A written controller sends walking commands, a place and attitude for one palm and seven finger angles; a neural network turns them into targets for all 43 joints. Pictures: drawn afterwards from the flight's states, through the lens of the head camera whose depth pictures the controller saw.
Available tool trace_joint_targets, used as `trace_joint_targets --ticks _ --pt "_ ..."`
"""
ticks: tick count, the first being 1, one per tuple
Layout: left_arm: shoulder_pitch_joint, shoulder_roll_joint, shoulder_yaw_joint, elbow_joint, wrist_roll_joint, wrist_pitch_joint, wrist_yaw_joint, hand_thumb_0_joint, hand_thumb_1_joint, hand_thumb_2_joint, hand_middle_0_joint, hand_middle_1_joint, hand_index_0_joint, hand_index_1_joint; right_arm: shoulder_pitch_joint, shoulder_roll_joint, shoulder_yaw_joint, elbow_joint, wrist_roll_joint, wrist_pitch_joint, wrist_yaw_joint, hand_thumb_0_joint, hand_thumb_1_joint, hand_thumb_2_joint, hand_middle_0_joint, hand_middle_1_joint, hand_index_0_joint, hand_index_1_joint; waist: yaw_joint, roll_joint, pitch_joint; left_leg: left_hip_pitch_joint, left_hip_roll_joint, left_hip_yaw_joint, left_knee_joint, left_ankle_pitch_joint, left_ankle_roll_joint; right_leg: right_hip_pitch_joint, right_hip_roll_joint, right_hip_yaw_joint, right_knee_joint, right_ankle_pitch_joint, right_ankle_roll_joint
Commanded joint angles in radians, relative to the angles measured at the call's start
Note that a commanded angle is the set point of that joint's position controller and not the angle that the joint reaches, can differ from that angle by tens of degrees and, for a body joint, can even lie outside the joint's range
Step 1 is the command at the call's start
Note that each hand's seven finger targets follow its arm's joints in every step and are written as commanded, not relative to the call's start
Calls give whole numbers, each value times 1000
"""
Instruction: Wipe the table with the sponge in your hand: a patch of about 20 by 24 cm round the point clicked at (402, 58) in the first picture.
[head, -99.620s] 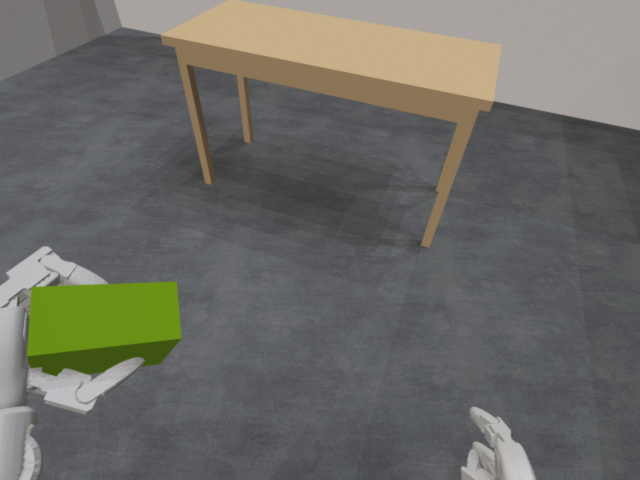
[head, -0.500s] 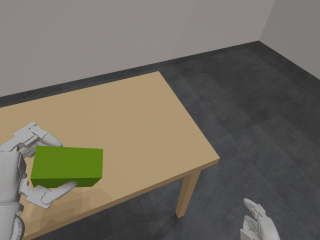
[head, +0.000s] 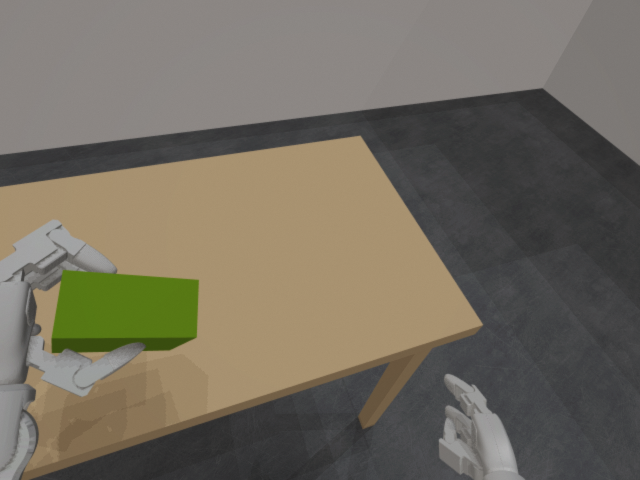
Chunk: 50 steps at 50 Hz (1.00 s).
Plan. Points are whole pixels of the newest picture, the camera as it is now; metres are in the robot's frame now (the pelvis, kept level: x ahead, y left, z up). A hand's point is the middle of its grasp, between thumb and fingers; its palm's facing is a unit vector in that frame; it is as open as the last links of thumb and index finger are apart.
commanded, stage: come to a stop and stand still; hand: left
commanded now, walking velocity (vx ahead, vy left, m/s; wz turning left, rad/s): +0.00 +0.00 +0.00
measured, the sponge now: (144, 317) +0.24 +0.21 +0.11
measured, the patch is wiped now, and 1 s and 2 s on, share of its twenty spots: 0.00 0.00 0.00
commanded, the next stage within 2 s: look again from close up in 0.14 s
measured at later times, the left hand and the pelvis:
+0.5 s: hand (99, 308) +0.22 +0.23 +0.15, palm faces +0.33 -0.85 -0.40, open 10.0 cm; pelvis +0.00 -0.01 +0.00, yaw +0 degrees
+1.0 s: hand (115, 293) +0.24 +0.22 +0.15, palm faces +0.28 -0.87 -0.41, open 10.0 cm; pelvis +0.01 +0.00 +0.00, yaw -2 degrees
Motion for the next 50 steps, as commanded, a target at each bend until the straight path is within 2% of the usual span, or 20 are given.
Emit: trace_joint_targets --ticks 1,6,10,13,17,19,20,24,33,36,37,38,39,40,41,44,45,48,49,50 --pt "-83 176 147 -298 -30 -95 31 0 100 1300 -1200 -1600 -1200 -1600 -51 -163 -69 -153 3 -48 -14 0 -900 -900 200 300 200 300 -7 179 -202 97 160 -166 -121 154 -86 60 -24 23 -2 112 -38" --pt "-28 149 128 -254 -34 -83 26 0 100 1300 -1200 -1600 -1200 -1600 -41 -171 -76 -148 7 -38 -10 0 -900 -900 200 300 200 300 -11 163 -208 122 166 -155 -108 235 -102 49 -27 17 -8 120 -35" --pt "-26 128 110 -216 -35 -74 27 0 100 1300 -1200 -1600 -1200 -1600 -48 -176 -75 -140 9 -26 -15 0 -900 -900 200 300 200 300 -13 129 -184 95 155 -144 -119 147 -94 46 -29 24 -31 119 -34" --pt "-45 153 126 -232 -36 -71 31 0 100 1300 -1200 -1600 -1200 -1600 -57 -177 -78 -150 14 -22 -21 0 -900 -900 200 300 200 300 -13 108 -178 69 142 -147 -116 68 -79 62 -42 49 -51 122 -36" --pt "-62 157 124 -254 -37 -75 35 0 100 1300 -1200 -1600 -1200 -1600 -66 -179 -78 -151 14 -25 -27 0 -900 -900 200 300 200 300 -15 123 -167 67 123 -143 -113 10 -63 45 -45 71 -72 107 -41" --pt "-68 184 150 -274 -33 -76 43 0 100 1300 -1200 -1600 -1200 -1600 -78 -177 -77 -145 16 -27 -31 0 -900 -900 200 300 200 300 -14 131 -175 70 120 -147 -115 10 -61 52 -44 72 -70 108 -41" --pt "-55 159 128 -261 -38 -80 40 0 100 1300 -1200 -1600 -1200 -1600 -71 -177 -74 -145 11 -26 -32 0 -900 -900 200 300 200 300 -12 124 -181 69 119 -144 -113 8 -55 57 -44 66 -73 107 -40" --pt "-31 179 150 -264 -39 -75 43 0 100 1300 -1200 -1600 -1200 -1600 -73 -177 -81 -141 16 -30 -33 0 -900 -900 200 300 200 300 -15 133 -182 82 115 -144 -103 18 -56 45 -49 84 -81 115 -44" --pt "-12 153 127 -194 -47 -53 36 0 100 1300 -1200 -1600 -1200 -1600 -65 -182 -83 -142 18 -13 -36 0 -900 -900 200 300 200 300 -16 68 -165 75 111 -135 -88 33 -48 28 -59 102 -111 128 -41" --pt "-28 157 122 -214 -44 -52 39 0 100 1300 -1200 -1600 -1200 -1600 -71 -180 -81 -144 18 -14 -39 0 -900 -900 200 300 200 300 -16 84 -168 82 111 -137 -95 24 -47 22 -57 100 -110 111 -41" --pt "-1051 957 693 -455 110 -159 34 0 100 1300 -1200 -1600 -1200 -1600 42 -206 -77 -133 -33 -44 -22 0 -900 -900 200 300 200 300 -4 -37 20 -100 134 -71 30 -19 -35 -145 -92 110 -167 93 17" --pt "-471 325 289 134 3 -116 -7 0 100 1300 -1200 -1600 -1200 -1600 -46 -91 -41 -74 2 -29 -28 0 -900 -900 200 300 200 300 -19 -7 -183 84 69 -111 3 61 -29 -129 -107 126 -101 -13 -63" --pt "-253 218 228 5 -46 -92 5 0 100 1300 -1200 -1600 -1200 -1600 -59 -157 -103 -123 26 -20 -20 0 -900 -900 200 300 200 300 12 161 -195 136 91 -88 -41 59 -48 -40 -65 128 -63 40 -78" --pt "-265 166 159 38 -39 -91 -5 0 100 1300 -1200 -1600 -1200 -1600 -21 -173 -104 -132 25 -37 -15 0 -900 -900 200 300 200 300 2 180 -214 106 95 -77 -40 -1 -54 -11 -68 147 -56 30 -79" --pt "-244 184 141 -66 -52 -112 -14 0 100 1300 -1200 -1600 -1200 -1600 -28 -181 -100 -137 25 -47 -6 0 -900 -900 200 300 200 300 4 217 -212 98 99 -94 -48 -30 -46 -10 -78 153 -48 27 -60" --pt "-32 97 70 -170 -56 -124 -10 0 100 1300 -1200 -1600 -1200 -1600 -70 -169 -91 -142 33 -59 25 0 -900 -900 200 300 200 300 16 167 -183 62 120 -115 -93 -74 -33 16 -56 111 -25 4 -45" --pt "-30 104 61 -208 -50 -124 -9 0 100 1300 -1200 -1600 -1200 -1600 -60 -174 -88 -152 29 -59 28 0 -900 -900 200 300 200 300 15 122 -167 21 128 -133 -113 -105 -31 29 -49 93 -20 -17 -42" --pt "-14 197 164 -197 -42 -125 10 0 100 1300 -1200 -1600 -1200 -1600 -55 -183 -89 -151 20 -60 15 0 -900 -900 200 300 200 300 15 -11 -127 -15 119 -137 -113 -143 -37 13 -42 91 -59 -56 -35" --pt "-21 245 222 -204 -42 -124 20 0 100 1300 -1200 -1600 -1200 -1600 -72 -183 -85 -145 21 -57 9 0 -900 -900 200 300 200 300 12 -2 -124 10 116 -133 -110 -123 -42 -9 -41 89 -67 -46 -36" --pt "-25 222 216 -177 -49 -127 17 0 100 1300 -1200 -1600 -1200 -1600 -58 -176 -83 -148 17 -53 1 0 -900 -900 200 300 200 300 7 -24 -124 6 116 -142 -108 -105 -40 -6 -46 79 -65 -32 -36"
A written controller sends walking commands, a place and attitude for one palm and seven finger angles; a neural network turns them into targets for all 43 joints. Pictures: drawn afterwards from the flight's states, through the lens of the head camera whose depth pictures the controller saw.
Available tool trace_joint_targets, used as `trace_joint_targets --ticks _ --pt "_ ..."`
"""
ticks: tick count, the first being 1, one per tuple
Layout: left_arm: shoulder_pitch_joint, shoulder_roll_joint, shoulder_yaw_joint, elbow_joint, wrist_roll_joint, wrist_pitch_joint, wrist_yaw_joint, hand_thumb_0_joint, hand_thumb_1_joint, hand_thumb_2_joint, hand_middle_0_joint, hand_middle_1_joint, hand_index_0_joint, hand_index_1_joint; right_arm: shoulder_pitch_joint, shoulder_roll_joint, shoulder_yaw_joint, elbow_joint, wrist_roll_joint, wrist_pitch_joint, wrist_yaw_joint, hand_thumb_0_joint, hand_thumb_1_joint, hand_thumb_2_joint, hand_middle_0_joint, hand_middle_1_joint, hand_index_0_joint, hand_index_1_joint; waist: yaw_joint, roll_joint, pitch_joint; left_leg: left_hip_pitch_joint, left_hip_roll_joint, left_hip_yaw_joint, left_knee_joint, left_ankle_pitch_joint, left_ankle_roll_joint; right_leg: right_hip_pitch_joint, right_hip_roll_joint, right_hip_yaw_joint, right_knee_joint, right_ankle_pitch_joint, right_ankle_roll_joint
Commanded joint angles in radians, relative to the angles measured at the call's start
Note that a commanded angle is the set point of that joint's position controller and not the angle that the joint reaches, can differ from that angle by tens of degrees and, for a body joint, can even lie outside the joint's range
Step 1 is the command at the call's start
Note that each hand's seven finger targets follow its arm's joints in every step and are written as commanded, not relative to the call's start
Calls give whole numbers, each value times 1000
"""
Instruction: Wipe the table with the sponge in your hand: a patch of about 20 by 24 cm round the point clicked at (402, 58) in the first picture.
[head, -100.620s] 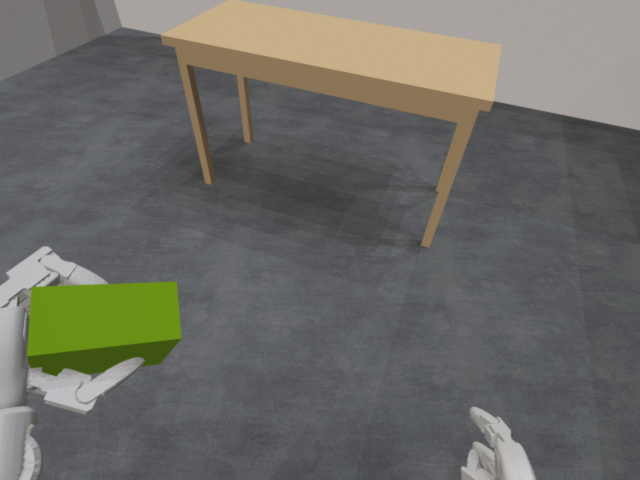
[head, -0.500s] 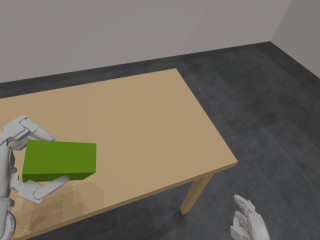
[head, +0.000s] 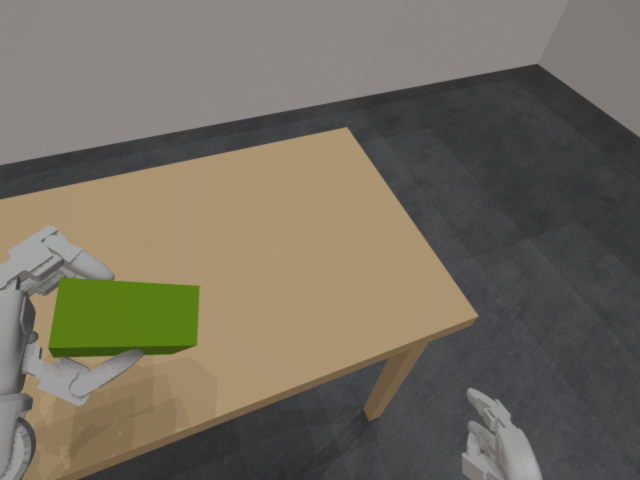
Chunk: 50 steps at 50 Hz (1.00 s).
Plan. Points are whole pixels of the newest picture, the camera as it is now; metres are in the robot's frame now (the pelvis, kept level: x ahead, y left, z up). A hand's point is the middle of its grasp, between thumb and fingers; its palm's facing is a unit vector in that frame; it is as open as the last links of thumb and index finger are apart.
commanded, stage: come to a stop and stand still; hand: left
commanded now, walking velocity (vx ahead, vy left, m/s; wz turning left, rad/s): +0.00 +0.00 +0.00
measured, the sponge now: (145, 322) +0.24 +0.20 +0.12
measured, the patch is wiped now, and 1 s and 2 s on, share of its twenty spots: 0.00 0.00 0.00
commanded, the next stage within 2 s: look again from close up in 0.48 s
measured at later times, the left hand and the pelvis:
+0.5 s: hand (57, 302) +0.24 +0.27 +0.15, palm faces +0.35 -0.85 -0.40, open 10.0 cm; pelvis +0.02 +0.01 +0.00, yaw +1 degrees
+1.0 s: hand (56, 332) +0.21 +0.26 +0.15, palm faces +0.36 -0.85 -0.38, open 10.0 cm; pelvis -0.01 +0.01 +0.00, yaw +1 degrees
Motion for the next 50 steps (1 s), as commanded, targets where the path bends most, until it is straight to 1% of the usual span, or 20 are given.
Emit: trace_joint_targets --ticks 1,4,7,10,14,15,19,20,24,25,29,30,34,35,39,40,44,45,49,50 --pt "-74 255 225 -194 -28 -70 39 0 100 1300 -1200 -1600 -1200 -1600 -91 -121 -39 -167 -2 -50 -31 0 -900 -900 200 300 200 300 16 -54 -129 39 97 -166 -118 -44 -36 24 -62 63 -83 19 -33" --pt "-149 282 244 -256 -29 -80 42 0 100 1300 -1200 -1600 -1200 -1600 -100 -119 -37 -156 -1 -55 -42 0 -900 -900 200 300 200 300 9 79 -189 106 101 -158 -98 106 -40 55 -64 52 -34 137 -36" --pt "-152 247 197 -317 -28 -86 40 0 100 1300 -1200 -1600 -1200 -1600 -81 -119 -38 -159 -6 -67 -40 0 -900 -900 200 300 200 300 13 160 -260 170 119 -160 -58 297 -41 91 -65 28 -2 216 -36" --pt "-93 182 135 -348 -25 -78 42 0 100 1300 -1200 -1600 -1200 -1600 -79 -119 -35 -152 -9 -76 -29 0 -900 -900 200 300 200 300 11 149 -291 222 126 -155 -26 448 -52 89 -61 9 2 270 -34" --pt "5 180 157 -279 -18 -47 52 0 100 1300 -1200 -1600 -1200 -1600 -77 -125 -44 -140 -3 -60 -21 0 -900 -900 200 300 200 300 9 98 -264 203 133 -149 -24 478 -70 82 -57 15 -4 295 -33" --pt "11 155 132 -259 -22 -45 45 0 100 1300 -1200 -1600 -1200 -1600 -65 -128 -41 -143 -9 -48 -20 0 -900 -900 200 300 200 300 6 73 -248 175 135 -153 -34 456 -70 85 -56 6 -14 288 -32" --pt "-29 199 181 -218 -24 -27 51 0 100 1300 -1200 -1600 -1200 -1600 -90 -123 -38 -152 1 -21 -37 0 -900 -900 200 300 200 300 3 77 -191 134 131 -147 -71 368 -80 73 -54 15 -28 258 -30" --pt "-33 174 155 -194 -30 -27 44 0 100 1300 -1200 -1600 -1200 -1600 -82 -124 -33 -155 -6 -12 -39 0 -900 -900 200 300 200 300 2 68 -182 111 133 -147 -81 325 -72 77 -54 4 -39 241 -27" --pt "-86 210 167 -281 -27 -27 50 0 100 1300 -1200 -1600 -1200 -1600 -108 -120 -31 -172 0 -12 -51 0 -900 -900 200 300 200 300 3 106 -218 145 123 -144 -80 315 -73 93 -57 12 -42 252 -29" --pt "-88 177 133 -290 -30 -31 45 0 100 1300 -1200 -1600 -1200 -1600 -99 -123 -30 -172 -7 -12 -50 0 -900 -900 200 300 200 300 3 108 -224 141 123 -144 -82 299 -67 95 -55 6 -45 240 -30" --pt "-90 192 134 -330 -21 -25 57 0 100 1300 -1200 -1600 -1200 -1600 -114 -122 -33 -172 -1 -24 -51 0 -900 -900 200 300 200 300 6 141 -229 148 122 -146 -91 260 -71 97 -55 15 -41 213 -31" --pt "-81 166 111 -309 -25 -27 54 0 100 1300 -1200 -1600 -1200 -1600 -101 -126 -28 -171 -9 -20 -51 0 -900 -900 200 300 200 300 6 121 -217 125 124 -152 -103 220 -66 101 -53 6 -47 195 -29" --pt "-62 196 157 -248 -19 -17 64 0 100 1300 -1200 -1600 -1200 -1600 -102 -126 -36 -161 -1 -17 -56 0 -900 -900 200 300 200 300 4 88 -187 95 117 -154 -120 116 -66 93 -57 25 -65 164 -31" --pt "-51 166 131 -220 -26 -19 58 0 100 1300 -1200 -1600 -1200 -1600 -93 -127 -30 -160 -8 -11 -55 0 -900 -900 200 300 200 300 5 71 -176 73 115 -156 -125 81 -58 95 -57 17 -80 150 -29" --pt "-56 185 148 -212 -23 -14 58 0 100 1300 -1200 -1600 -1200 -1600 -105 -127 -36 -160 1 -10 -58 0 -900 -900 200 300 200 300 0 54 -163 78 107 -158 -130 45 -58 78 -60 34 -96 134 -31" --pt "-49 154 116 -191 -27 -16 50 0 100 1300 -1200 -1600 -1200 -1600 -100 -128 -31 -160 -4 -7 -57 0 -900 -900 200 300 200 300 1 40 -155 71 108 -158 -137 21 -51 72 -58 27 -105 117 -28" --pt "-86 188 134 -251 -15 -22 58 0 100 1300 -1200 -1600 -1200 -1600 -116 -130 -36 -160 2 -18 -59 0 -900 -900 200 300 200 300 0 96 -160 65 113 -169 -159 -36 -50 77 -53 29 -91 76 -29" --pt "-85 157 103 -243 -18 -27 53 0 100 1300 -1200 -1600 -1200 -1600 -106 -130 -31 -161 -3 -17 -58 0 -900 -900 200 300 200 300 1 84 -150 47 113 -169 -165 -61 -42 81 -49 19 -93 65 -26" --pt "-75 201 149 -264 -11 -27 62 0 100 1300 -1200 -1600 -1200 -1600 -108 -130 -38 -157 0 -25 -60 0 -900 -900 200 300 200 300 2 93 -157 47 108 -170 -155 -61 -45 86 -53 32 -90 71 -30" --pt "-67 179 131 -253 -16 -31 58 0 100 1300 -1200 -1600 -1200 -1600 -99 -129 -35 -155 -5 -22 -58 0 -900 -900 200 300 200 300 2 79 -164 49 116 -174 -160 -70 -42 85 -47 23 -91 62 -29"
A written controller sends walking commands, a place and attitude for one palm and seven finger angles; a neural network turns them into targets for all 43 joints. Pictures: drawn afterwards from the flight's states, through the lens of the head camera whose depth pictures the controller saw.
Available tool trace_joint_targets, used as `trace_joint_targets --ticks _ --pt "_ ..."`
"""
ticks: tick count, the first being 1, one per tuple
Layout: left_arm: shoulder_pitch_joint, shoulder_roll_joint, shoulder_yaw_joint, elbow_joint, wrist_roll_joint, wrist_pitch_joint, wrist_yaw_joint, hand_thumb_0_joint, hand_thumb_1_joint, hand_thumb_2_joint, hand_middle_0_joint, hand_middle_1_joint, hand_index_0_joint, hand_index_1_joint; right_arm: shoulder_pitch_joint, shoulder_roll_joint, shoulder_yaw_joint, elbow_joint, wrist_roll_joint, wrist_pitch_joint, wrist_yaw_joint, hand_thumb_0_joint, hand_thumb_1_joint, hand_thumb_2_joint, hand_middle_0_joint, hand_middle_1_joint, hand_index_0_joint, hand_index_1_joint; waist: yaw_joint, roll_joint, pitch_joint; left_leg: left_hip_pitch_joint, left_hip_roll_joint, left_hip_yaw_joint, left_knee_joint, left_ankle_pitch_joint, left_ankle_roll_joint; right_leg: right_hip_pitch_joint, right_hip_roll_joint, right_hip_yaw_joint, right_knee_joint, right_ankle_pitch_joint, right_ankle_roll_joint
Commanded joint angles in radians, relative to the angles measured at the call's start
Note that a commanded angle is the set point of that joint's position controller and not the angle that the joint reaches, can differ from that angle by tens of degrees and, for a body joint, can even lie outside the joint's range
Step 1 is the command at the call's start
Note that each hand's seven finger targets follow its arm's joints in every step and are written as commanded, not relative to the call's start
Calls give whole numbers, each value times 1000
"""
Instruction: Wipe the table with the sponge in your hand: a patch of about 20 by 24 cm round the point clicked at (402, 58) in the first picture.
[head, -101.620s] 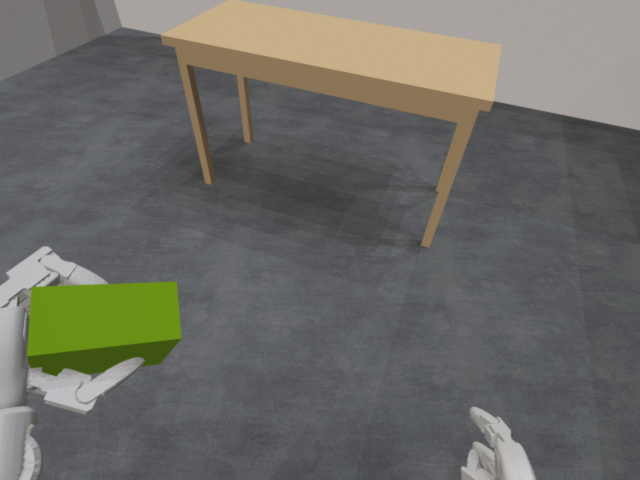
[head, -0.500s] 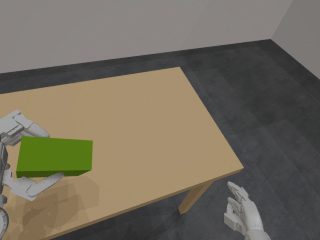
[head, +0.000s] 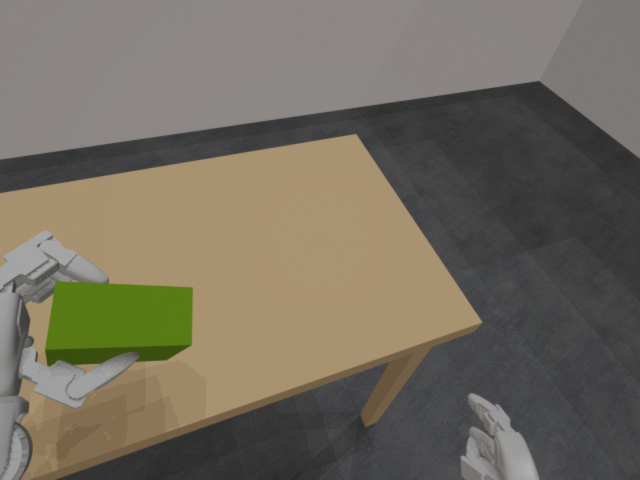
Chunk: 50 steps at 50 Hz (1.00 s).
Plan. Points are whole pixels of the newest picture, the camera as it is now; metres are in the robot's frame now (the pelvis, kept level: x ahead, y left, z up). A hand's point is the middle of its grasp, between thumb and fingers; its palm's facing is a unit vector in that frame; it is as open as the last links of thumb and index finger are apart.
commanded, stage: shuffle to correct the standing spot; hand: left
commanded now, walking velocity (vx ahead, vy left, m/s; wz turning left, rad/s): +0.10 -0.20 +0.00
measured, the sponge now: (139, 326) +0.24 +0.21 +0.11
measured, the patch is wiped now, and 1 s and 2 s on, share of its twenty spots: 0.00 0.00 0.00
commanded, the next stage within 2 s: none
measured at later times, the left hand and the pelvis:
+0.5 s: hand (155, 304) +0.24 +0.18 +0.15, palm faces +0.29 -0.86 -0.41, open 10.0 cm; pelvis +0.01 -0.06 +0.00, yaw -1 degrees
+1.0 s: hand (187, 304) +0.24 +0.16 +0.15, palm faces +0.30 -0.87 -0.39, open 10.0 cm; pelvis +0.02 -0.09 -0.01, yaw +0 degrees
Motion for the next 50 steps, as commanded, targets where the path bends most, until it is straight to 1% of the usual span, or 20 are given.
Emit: trace_joint_targets --ticks 1,4,5,12,14,15,16,19,20,23,27,33,35,38,40,43,44,45,48,50 --pt "-87 180 139 -248 -19 -86 29 0 100 1300 -1200 -1600 -1200 -1600 -91 -133 -54 -164 1 -60 -11 0 -900 -900 200 300 200 300 1 91 -162 49 129 -156 -140 -74 -53 35 -41 50 -26 37 -37" --pt "-97 185 150 -234 -20 -81 25 0 100 1300 -1200 -1600 -1200 -1600 -96 -132 -57 -159 3 -57 -9 0 -900 -900 200 300 200 300 0 125 -149 63 163 -173 -170 -98 -62 -1 -26 37 4 11 -33" --pt "-105 162 127 -226 -23 -81 21 0 100 1300 -1200 -1600 -1200 -1600 -90 -132 -54 -160 0 -53 -8 0 -900 -900 200 300 200 300 0 125 -139 39 180 -187 -189 -129 -57 1 -20 24 22 0 -31" --pt "-141 162 112 -253 -20 -59 11 0 100 1300 -1200 -1600 -1200 -1600 -82 -129 -62 -178 0 -44 7 0 -900 -900 200 300 200 300 0 160 -150 47 242 -201 -174 -94 -39 -20 -18 -3 87 -23 -34" --pt "-132 178 127 -272 -20 -50 13 0 100 1300 -1200 -1600 -1200 -1600 -93 -127 -64 -182 5 -41 12 0 -900 -900 200 300 200 300 0 155 -156 69 232 -176 -145 -59 -38 -29 -17 -3 69 -9 -37" --pt "-115 162 115 -264 -25 -49 11 0 100 1300 -1200 -1600 -1200 -1600 -85 -129 -61 -182 -1 -36 12 0 -900 -900 200 300 200 300 0 147 -159 52 227 -175 -127 -57 -30 -16 -17 -6 53 -1 -38" --pt "-110 172 124 -269 -26 -43 9 0 100 1300 -1200 -1600 -1200 -1600 -77 -126 -68 -188 5 -34 13 0 -900 -900 200 300 200 300 -2 123 -169 63 216 -164 -101 -25 -32 -11 -20 6 42 17 -42" --pt "-89 198 155 -285 -36 -33 7 0 100 1300 -1200 -1600 -1200 -1600 -82 -128 -70 -190 6 -26 13 0 -900 -900 200 300 200 300 -6 117 -169 86 184 -135 -48 17 -41 -37 -23 42 12 62 -56" --pt "-78 185 144 -273 -43 -30 5 0 100 1300 -1200 -1600 -1200 -1600 -81 -126 -68 -192 3 -22 11 0 -900 -900 200 300 200 300 -7 103 -167 75 178 -130 -29 -2 -38 -41 -27 57 3 61 -59" --pt "-68 202 166 -277 -56 -18 3 0 100 1300 -1200 -1600 -1200 -1600 -73 -127 -75 -195 4 -12 4 0 -900 -900 200 300 200 300 -11 63 -191 96 148 -105 43 39 -42 -48 -55 118 -11 126 -81" --pt "-63 196 158 -293 -70 -7 3 0 100 1300 -1200 -1600 -1200 -1600 -74 -125 -77 -195 8 -6 -2 0 -900 -900 200 300 200 300 -22 52 -214 102 119 -79 107 59 -46 -45 -90 149 -3 190 -103" --pt "-26 212 176 -302 -75 3 13 0 100 1300 -1200 -1600 -1200 -1600 -81 -125 -77 -193 16 12 -8 0 -900 -900 200 300 200 300 -24 20 -220 91 112 -57 150 160 -43 7 -112 144 22 378 -79" --pt "1 216 183 -297 -76 4 16 0 100 1300 -1200 -1600 -1200 -1600 -86 -126 -76 -189 16 18 -9 0 -900 -900 200 300 200 300 -25 54 -207 105 126 -65 133 193 -36 -9 -99 122 35 370 -66" --pt "-3 220 193 -280 -76 6 16 0 100 1300 -1200 -1600 -1200 -1600 -87 -124 -76 -190 18 31 -9 0 -900 -900 200 300 200 300 -24 29 -189 72 125 -57 147 178 -35 16 -95 128 17 395 -30" --pt "-3 213 186 -284 -78 8 17 0 100 1300 -1200 -1600 -1200 -1600 -86 -126 -76 -186 19 36 -8 0 -900 -900 200 300 200 300 -26 32 -192 77 121 -57 139 157 -36 18 -97 122 17 374 -39" --pt "-11 204 173 -282 -76 8 14 0 100 1300 -1200 -1600 -1200 -1600 -88 -124 -74 -191 19 40 -7 0 -900 -900 200 300 200 300 -23 30 -180 72 118 -54 130 115 -34 18 -95 130 -5 351 -18" --pt "-4 213 179 -280 -76 10 15 0 100 1300 -1200 -1600 -1200 -1600 -95 -125 -74 -184 20 41 -7 0 -900 -900 200 300 200 300 -23 58 -167 84 124 -59 114 107 -31 -3 -91 121 -6 318 -19" --pt "-6 194 160 -282 -77 11 13 0 100 1300 -1200 -1600 -1200 -1600 -92 -123 -72 -191 18 42 -7 0 -900 -900 200 300 200 300 -23 51 -163 87 129 -71 101 94 -28 -10 -81 118 -6 277 -16" --pt "-39 208 165 -301 -71 9 13 0 100 1300 -1200 -1600 -1200 -1600 -94 -123 -70 -193 17 42 -7 0 -900 -900 200 300 200 300 -20 75 -158 79 141 -80 85 73 -24 -2 -72 120 -20 229 -9" --pt "-56 198 146 -314 -69 11 12 0 100 1300 -1200 -1600 -1200 -1600 -100 -122 -68 -193 18 40 -8 0 -900 -900 200 300 200 300 -21 90 -148 90 146 -96 62 43 -22 -29 -62 111 -17 163 -19"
